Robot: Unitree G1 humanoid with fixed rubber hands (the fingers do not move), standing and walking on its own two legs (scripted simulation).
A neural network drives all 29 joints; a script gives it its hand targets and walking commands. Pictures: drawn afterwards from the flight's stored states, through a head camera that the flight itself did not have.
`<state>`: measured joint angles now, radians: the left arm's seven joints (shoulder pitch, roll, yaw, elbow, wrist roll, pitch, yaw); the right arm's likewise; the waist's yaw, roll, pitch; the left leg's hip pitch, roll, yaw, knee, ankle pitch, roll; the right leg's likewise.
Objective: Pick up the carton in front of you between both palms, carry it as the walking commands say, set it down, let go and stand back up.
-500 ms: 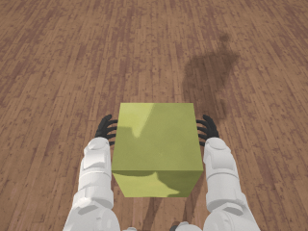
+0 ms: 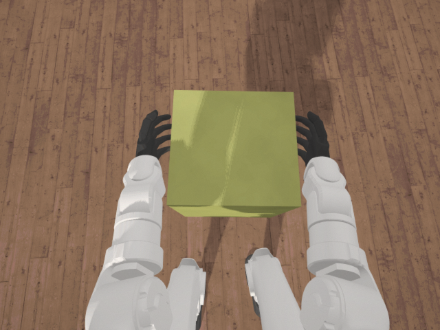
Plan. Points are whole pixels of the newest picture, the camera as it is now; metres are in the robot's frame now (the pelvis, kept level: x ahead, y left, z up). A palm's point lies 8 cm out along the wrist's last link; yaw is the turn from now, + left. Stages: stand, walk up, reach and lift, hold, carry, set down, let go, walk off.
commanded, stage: set down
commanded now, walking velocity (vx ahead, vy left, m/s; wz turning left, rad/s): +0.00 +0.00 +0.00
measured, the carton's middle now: (230, 164) +0.43 -0.03 -0.16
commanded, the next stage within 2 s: none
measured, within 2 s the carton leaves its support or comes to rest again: neither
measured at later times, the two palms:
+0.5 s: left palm (172, 158) +0.48 +0.10 -0.23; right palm (296, 163) +0.44 -0.20 -0.23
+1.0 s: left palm (185, 161) +0.51 +0.09 -0.39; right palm (284, 168) +0.47 -0.21 -0.39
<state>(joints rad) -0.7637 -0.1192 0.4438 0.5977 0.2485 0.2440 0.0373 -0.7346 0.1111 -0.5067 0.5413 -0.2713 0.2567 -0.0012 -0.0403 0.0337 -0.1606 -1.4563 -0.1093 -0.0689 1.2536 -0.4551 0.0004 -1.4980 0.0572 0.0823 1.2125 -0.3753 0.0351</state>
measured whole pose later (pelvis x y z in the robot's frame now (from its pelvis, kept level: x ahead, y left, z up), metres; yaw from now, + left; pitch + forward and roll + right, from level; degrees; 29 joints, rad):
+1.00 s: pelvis -0.04 -0.01 -0.23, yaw +2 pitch +43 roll +0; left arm -1.42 0.18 0.25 0.93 0.06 0.24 0.13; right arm -1.28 -0.13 -0.46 0.74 -0.09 0.27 -0.11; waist -0.09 0.02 0.22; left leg -2.22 -0.19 -0.05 2.08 -0.62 -0.06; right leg -2.27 0.09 0.06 2.04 -0.53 0.06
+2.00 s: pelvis -0.05 +0.00 -0.26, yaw +1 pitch +35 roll -2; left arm -1.54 0.23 0.31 1.10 0.15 0.18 0.02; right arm -1.38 -0.19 -0.56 0.93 -0.16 0.20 0.05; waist -0.10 0.02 0.38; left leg -2.20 -0.14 -0.02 2.23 -0.64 -0.01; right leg -2.23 0.05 0.02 2.17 -0.55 0.06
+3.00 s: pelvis -0.04 -0.01 -0.16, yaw +0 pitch +46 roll +0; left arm -1.38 0.37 0.15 1.01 -0.07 0.20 0.07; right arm -1.24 -0.28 -0.31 0.88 0.11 0.17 -0.09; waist -0.10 0.02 0.05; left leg -2.07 -0.07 -0.02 1.83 -0.57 -0.01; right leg -2.11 0.03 0.01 1.78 -0.47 0.01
